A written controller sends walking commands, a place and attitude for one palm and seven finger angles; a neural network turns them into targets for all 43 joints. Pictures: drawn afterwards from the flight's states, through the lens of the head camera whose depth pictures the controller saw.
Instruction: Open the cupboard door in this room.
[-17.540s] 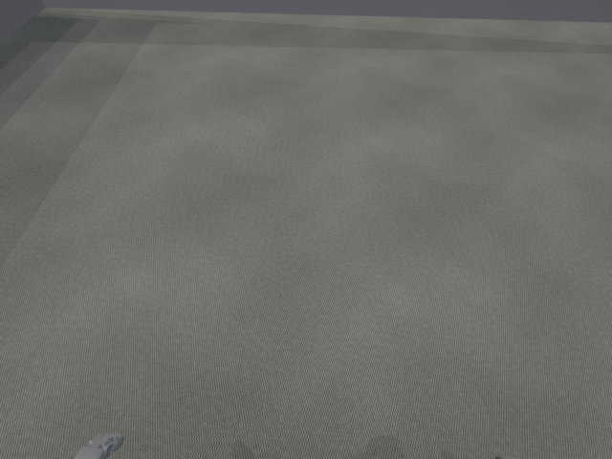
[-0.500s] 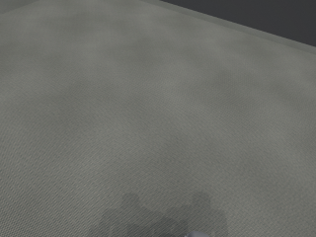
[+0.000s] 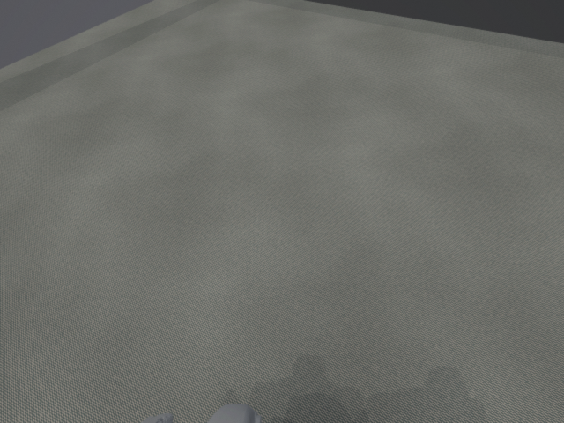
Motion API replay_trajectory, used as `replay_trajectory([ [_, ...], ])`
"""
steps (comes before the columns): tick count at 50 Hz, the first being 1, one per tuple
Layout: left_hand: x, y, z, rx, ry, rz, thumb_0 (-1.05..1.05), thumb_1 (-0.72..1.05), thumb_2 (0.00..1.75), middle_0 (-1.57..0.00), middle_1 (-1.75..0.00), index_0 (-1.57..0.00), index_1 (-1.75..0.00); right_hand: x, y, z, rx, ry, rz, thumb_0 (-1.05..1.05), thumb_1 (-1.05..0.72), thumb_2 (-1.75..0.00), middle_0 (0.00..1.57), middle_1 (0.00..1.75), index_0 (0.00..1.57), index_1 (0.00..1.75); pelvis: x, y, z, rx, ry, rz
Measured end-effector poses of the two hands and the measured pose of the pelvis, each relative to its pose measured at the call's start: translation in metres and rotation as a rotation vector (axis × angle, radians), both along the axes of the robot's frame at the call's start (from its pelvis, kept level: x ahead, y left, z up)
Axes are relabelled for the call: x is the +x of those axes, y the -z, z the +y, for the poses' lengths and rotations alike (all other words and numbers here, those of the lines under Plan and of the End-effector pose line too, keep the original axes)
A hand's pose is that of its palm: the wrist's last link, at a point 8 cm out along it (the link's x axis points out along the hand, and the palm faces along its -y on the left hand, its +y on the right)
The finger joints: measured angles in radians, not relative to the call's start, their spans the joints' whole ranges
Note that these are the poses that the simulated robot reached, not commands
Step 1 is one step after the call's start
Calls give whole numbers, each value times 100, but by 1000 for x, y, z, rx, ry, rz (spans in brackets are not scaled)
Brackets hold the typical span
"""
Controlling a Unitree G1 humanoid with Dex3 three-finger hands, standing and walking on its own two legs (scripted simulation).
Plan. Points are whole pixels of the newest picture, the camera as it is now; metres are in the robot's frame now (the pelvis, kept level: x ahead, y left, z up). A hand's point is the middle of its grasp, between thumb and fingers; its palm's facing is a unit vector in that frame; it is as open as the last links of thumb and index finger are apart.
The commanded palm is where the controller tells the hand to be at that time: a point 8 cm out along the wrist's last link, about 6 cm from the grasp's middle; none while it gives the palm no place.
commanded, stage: turn or walk to find it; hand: left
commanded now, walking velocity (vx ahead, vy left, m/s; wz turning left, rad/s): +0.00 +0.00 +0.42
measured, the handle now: out of the picture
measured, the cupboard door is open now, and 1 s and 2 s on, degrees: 0 0 0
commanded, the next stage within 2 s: none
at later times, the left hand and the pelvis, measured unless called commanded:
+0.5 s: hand out of the picture -0.06 +0.27 -0.18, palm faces +0.28 -0.93 -0.23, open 7.4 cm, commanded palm none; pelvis -0.04 +0.05 +0.00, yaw +12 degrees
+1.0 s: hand out of the picture -0.05 +0.20 -0.15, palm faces +0.40 -0.88 -0.26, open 7.4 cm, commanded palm none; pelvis -0.06 -0.01 +0.00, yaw +25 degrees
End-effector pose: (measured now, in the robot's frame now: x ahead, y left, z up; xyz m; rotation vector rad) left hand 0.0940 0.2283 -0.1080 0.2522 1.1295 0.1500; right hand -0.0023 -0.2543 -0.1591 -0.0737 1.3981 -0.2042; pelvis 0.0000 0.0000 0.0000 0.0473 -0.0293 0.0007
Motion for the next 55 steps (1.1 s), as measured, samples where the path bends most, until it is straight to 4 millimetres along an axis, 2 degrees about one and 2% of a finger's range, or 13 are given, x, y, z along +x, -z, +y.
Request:
replay_trajectory([
  [5,-42,6,9,-2,-95,43,0,91,90,-20,-30,-20,-30,16,-5,-4,-17,-77,7,1,-91,-90,20,30,20,30,-5,-1,-1,-2,-51,4],
  [9,-80,14,21,-11,-163,98,0,91,90,-20,-30,-20,-30,41,-9,4,-36,-151,-19,1,-91,-90,20,30,20,30,-11,1,5,-7,-91,8],
  [16,-150,44,57,-50,-285,190,1,90,90,-20,-30,-20,-30,103,-19,47,-80,-298,-173,1,-91,-90,20,30,19,30,-25,15,34,-45,-159,8],
  [19,-171,53,71,-60,-321,235,1,90,90,-20,-30,-20,-29,117,-29,69,-85,-341,-236,1,-91,-90,20,30,20,30,-31,16,42,-39,-170,-3],
  [22,-176,48,78,-69,-341,240,1,91,90,-20,-30,-19,-29,119,-39,84,-85,-370,-256,0,-91,-89,20,30,20,30,-35,8,48,-56,-191,-6],
  [25,-173,41,83,-74,-350,200,1,91,90,-20,-30,-19,-29,117,-42,94,-76,-391,-251,0,-91,-89,20,30,20,30,-39,3,51,-64,-212,-4],
  [30,-160,33,83,-60,-347,135,1,91,90,-20,-30,-19,-29,106,-38,96,-48,-392,-234,0,-91,-89,21,30,20,30,-44,0,49,-59,-236,1],
  [35,-140,25,73,-38,-337,76,1,91,90,-20,-30,-19,-29,83,-25,80,-24,-379,-180,0,-91,-89,21,30,20,30,-49,2,35,-52,-274,7],
  [40,-127,19,50,-4,-337,-3,1,90,90,-20,-30,-19,-29,63,-1,50,2,-375,-102,1,-91,-89,21,30,20,30,-52,12,10,-37,-318,19],
  [43,-136,13,32,4,-354,-18,1,90,90,-20,-30,-20,-29,57,4,35,3,-388,-59,1,-91,-89,21,30,20,30,-56,10,0,-31,-355,7],
  [48,-163,7,11,-11,-418,18,1,90,90,-20,-30,-20,-30,57,-1,18,-5,-423,-26,1,-91,-89,20,30,20,30,-58,3,-7,-16,-406,2],
  [52,-186,11,4,-24,-475,37,1,91,90,-20,-30,-20,-30,59,-6,16,-22,-465,-5,1,-91,-90,20,30,20,30,-60,2,-8,-17,-451,4],
  [55,-206,16,5,-36,-516,55,1,91,90,-20,-30,-20,-30,65,-9,23,-38,-508,2,1,-91,-90,20,30,20,30,-64,2,-6,-20,-480,8],
])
